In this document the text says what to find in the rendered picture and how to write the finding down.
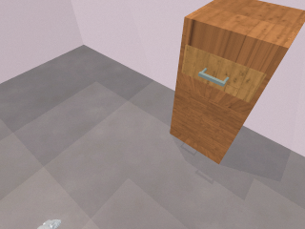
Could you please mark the handle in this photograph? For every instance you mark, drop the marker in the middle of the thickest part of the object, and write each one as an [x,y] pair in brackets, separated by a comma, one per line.
[213,79]

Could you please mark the drawer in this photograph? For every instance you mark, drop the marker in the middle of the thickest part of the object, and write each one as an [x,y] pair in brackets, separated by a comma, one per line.
[243,81]

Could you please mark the cabinet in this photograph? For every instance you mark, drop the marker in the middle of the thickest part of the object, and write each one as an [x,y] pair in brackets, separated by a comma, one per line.
[252,33]

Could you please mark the left robot hand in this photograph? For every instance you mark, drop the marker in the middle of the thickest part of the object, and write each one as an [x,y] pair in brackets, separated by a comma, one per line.
[50,224]

